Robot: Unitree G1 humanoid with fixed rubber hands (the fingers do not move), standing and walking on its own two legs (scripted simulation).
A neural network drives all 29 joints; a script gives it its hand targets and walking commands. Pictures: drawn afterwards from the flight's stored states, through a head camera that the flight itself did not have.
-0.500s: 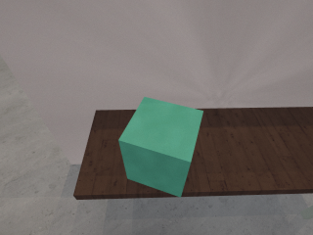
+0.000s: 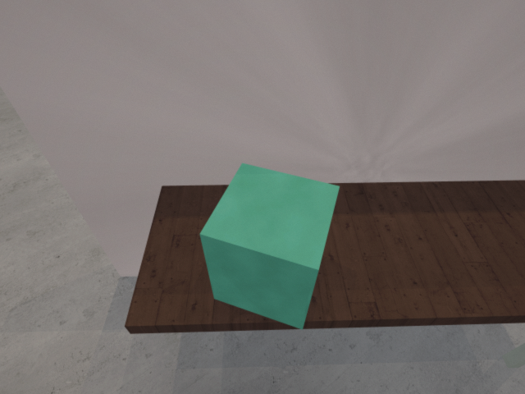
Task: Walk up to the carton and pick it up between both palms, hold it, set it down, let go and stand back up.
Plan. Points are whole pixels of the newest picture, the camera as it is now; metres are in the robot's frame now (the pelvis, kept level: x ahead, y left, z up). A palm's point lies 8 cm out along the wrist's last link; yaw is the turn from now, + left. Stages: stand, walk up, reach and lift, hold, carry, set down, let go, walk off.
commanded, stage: stand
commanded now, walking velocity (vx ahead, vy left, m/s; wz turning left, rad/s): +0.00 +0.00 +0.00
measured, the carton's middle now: (272, 246) +0.44 -0.01 -0.09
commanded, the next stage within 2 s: none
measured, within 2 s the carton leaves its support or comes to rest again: neither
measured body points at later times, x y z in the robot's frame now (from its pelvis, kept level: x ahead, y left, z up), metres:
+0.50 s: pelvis +0.00 +0.00 +0.00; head +0.01 +0.00 +0.45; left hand +0.08 +0.29 -0.13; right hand +0.08 -0.25 -0.14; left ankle +0.04 +0.12 -0.73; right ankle +0.05 -0.12 -0.73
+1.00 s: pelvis +0.01 +0.00 +0.00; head +0.01 +0.00 +0.45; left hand +0.08 +0.29 -0.13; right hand +0.08 -0.25 -0.14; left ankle +0.04 +0.12 -0.73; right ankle +0.05 -0.12 -0.73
